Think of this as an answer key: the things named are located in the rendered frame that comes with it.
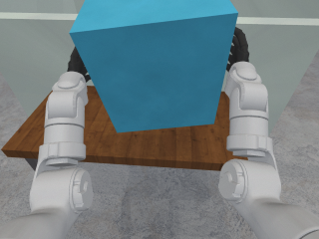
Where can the carton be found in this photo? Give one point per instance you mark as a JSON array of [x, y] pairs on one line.
[[156, 63]]

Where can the robot right forearm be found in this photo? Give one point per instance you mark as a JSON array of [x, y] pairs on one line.
[[248, 115]]

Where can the robot left hand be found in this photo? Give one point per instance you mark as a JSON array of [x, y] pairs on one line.
[[76, 65]]

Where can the left robot upper arm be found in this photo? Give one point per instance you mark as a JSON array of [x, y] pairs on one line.
[[57, 198]]

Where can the robot right hand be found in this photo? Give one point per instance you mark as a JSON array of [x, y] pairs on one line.
[[240, 49]]

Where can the table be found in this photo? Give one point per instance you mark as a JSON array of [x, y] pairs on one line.
[[202, 147]]

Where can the right robot upper arm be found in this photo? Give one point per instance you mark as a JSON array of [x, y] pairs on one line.
[[253, 188]]

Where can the robot left forearm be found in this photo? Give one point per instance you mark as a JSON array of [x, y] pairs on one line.
[[64, 125]]

